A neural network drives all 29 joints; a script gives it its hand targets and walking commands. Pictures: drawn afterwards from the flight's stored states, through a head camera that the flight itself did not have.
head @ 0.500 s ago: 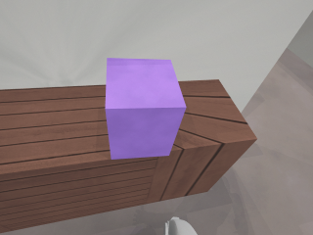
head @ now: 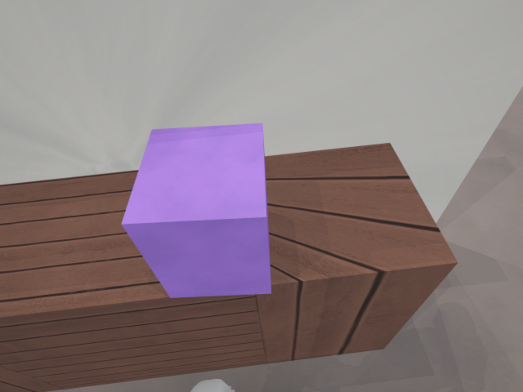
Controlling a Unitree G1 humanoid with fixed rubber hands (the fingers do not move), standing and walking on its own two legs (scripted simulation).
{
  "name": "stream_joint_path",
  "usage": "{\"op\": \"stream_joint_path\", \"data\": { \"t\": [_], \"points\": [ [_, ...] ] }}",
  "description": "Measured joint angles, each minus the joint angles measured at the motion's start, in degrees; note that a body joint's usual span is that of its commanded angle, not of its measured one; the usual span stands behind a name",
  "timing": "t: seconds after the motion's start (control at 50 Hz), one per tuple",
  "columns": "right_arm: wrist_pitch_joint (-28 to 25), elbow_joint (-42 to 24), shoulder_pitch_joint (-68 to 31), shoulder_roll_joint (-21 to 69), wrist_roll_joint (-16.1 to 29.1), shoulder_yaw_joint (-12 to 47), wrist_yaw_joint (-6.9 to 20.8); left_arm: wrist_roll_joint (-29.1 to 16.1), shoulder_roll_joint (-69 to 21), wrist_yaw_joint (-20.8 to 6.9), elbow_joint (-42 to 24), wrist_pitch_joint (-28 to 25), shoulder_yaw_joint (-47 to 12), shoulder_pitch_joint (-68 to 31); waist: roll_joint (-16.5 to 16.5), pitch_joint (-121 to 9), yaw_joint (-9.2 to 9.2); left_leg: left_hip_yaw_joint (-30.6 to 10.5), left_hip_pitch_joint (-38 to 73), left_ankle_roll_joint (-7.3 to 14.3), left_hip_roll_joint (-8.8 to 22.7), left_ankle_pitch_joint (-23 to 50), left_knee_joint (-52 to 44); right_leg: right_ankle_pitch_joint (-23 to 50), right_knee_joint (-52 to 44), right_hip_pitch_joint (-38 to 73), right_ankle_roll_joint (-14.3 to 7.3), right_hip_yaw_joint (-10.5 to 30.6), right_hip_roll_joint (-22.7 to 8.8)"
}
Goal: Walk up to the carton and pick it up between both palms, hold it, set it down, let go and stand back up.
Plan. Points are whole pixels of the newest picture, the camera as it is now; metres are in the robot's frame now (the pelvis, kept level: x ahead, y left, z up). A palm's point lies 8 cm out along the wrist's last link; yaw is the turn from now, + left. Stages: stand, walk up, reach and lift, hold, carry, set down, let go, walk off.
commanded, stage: walk up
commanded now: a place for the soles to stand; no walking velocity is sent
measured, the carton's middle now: (214, 215) +0.44 +0.09 +0.00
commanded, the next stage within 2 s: none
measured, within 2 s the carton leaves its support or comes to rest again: neither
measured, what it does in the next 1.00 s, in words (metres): steps on the spot: left foot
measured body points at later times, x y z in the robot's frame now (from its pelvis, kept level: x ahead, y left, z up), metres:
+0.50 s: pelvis +0.03 +0.01 +0.00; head +0.06 +0.02 +0.44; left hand +0.08 +0.31 -0.15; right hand +0.14 -0.28 -0.12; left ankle +0.08 +0.14 -0.71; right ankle +0.04 -0.10 -0.71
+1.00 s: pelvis +0.03 +0.01 +0.00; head +0.06 +0.02 +0.44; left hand +0.07 +0.32 -0.14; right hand +0.16 -0.27 -0.13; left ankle +0.08 +0.14 -0.71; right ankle +0.04 -0.10 -0.71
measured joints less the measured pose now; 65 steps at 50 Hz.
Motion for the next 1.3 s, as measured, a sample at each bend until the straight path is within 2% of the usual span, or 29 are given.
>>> {"op": "stream_joint_path", "data": {
  "t": [0.06,0.12,0.18,0.22,0.28,0.34,0.4,0.42,0.46,0.72,1.04,1.14,1.2,1.22,1.26,1.3],
  "points": [
    [0.16,-0.02,0.12,-0.01,0.00,0.00,0.00,0.00,-0.01,0.44,0.00,0.18,0.00,0.00,0.17,0.01,-0.01,-0.30,-0.02,0.00,0.15,-0.01,-3.81,-0.82,-0.01,0.69,0.00,-0.86,0.00],
    [0.07,-0.04,-0.22,-0.02,0.00,0.00,0.00,0.00,-0.02,0.62,0.02,0.63,-0.01,-0.01,-0.30,0.00,-0.03,1.37,0.26,-0.01,0.42,-0.03,-9.68,-1.43,0.04,1.01,0.24,-1.53,-0.08],
    [-0.94,-0.04,-0.20,0.02,0.00,0.00,0.00,0.00,0.01,0.81,0.03,1.63,0.01,-0.13,-1.47,0.06,-0.02,3.44,2.77,-0.04,0.11,3.99,-18.33,-2.81,2.00,0.73,1.09,-1.55,-0.53],
    [-1.10,-0.02,-0.20,0.21,0.00,0.00,0.00,0.00,0.01,1.05,0.04,2.37,-0.01,-0.32,-3.80,0.07,-0.02,4.24,2.82,-0.10,-1.21,4.09,-18.23,-4.38,3.99,-0.14,1.19,0.10,-1.63],
    [-1.10,-0.01,-0.17,0.22,0.00,0.00,0.00,0.00,0.02,1.06,0.01,3.28,-0.01,-0.49,-5.01,0.06,0.00,3.75,2.81,0.16,-1.39,3.73,-18.25,-10.37,4.96,-0.52,1.19,3.23,-0.72],
    [-0.85,-0.01,-0.88,0.22,0.00,0.00,0.00,0.00,0.03,1.06,0.54,3.49,-0.01,-0.47,-6.15,0.10,0.00,3.52,2.80,-0.08,-1.41,3.68,-18.25,-10.18,4.75,-0.34,1.19,5.61,-0.72],
    [-0.04,-0.01,-2.06,0.23,0.00,0.00,0.00,0.00,0.03,1.06,1.74,3.20,-0.01,-0.47,-6.81,0.11,0.02,3.15,2.81,-0.63,-1.40,3.69,-18.25,-2.56,2.72,0.16,1.39,5.55,-0.60],
    [0.15,-0.01,-2.41,0.23,0.00,0.00,0.00,0.00,0.03,1.06,2.20,3.03,-0.01,-0.47,-6.76,0.11,0.02,2.89,2.81,-0.81,-1.36,3.69,-18.25,-2.31,2.54,0.34,2.07,5.34,-0.55],
    [0.42,-0.01,-3.17,0.22,0.00,0.00,0.00,0.00,0.03,1.06,3.15,2.79,-0.01,-0.47,-6.53,0.11,0.01,2.50,2.81,-0.91,-1.34,3.61,-18.25,-3.32,2.46,0.58,2.90,5.02,-0.50],
    [0.07,-0.01,-5.79,0.22,0.00,0.00,0.01,0.00,0.03,1.07,4.29,1.94,-0.01,-0.48,-4.38,0.10,0.01,2.32,2.84,-1.44,-1.34,3.24,-18.27,-4.09,2.41,0.70,3.41,4.91,-0.50],
    [0.26,-0.01,-5.64,0.22,0.00,0.00,0.01,0.00,0.03,1.10,4.28,2.72,-0.01,-0.48,-4.55,-0.16,0.01,2.32,2.85,-1.42,-1.46,3.76,-18.27,-3.43,2.14,0.86,3.41,4.91,-0.60],
    [2.15,0.03,-5.66,0.23,0.00,0.00,0.01,0.00,0.03,1.33,4.28,2.52,0.00,-0.59,-4.26,-0.04,0.02,2.40,2.61,-0.99,-1.75,3.86,-17.65,-3.09,2.14,0.94,3.42,4.92,-0.89],
    [3.16,0.00,-5.27,0.22,0.00,0.00,0.02,0.00,0.03,1.80,4.04,2.41,0.00,-0.60,-3.76,-0.14,0.00,2.38,2.47,-0.39,-1.75,-1.21,-14.75,-2.90,2.18,0.89,3.58,4.91,-1.05],
    [3.17,0.00,-5.03,0.22,0.00,0.00,0.02,0.00,0.03,1.94,3.72,2.40,0.00,-0.62,-3.66,-0.18,0.00,2.35,2.49,-0.14,-1.74,-1.01,-14.74,-2.83,2.36,0.51,3.76,4.90,-1.22],
    [3.09,-0.01,-4.56,0.24,0.00,0.01,0.14,0.00,0.02,2.22,3.16,2.56,0.00,-1.02,-3.72,0.44,-0.01,2.74,2.48,0.38,-2.02,3.98,-15.34,-2.84,3.37,-0.12,4.46,5.07,-1.85],
    [3.00,-0.01,-4.43,0.24,0.00,0.00,0.37,0.00,0.01,2.41,2.65,3.27,0.00,-1.48,-3.96,1.24,-0.03,3.32,2.48,1.31,-2.58,2.91,-15.36,-4.91,5.69,-1.27,4.49,5.80,-2.04]
  ]
}}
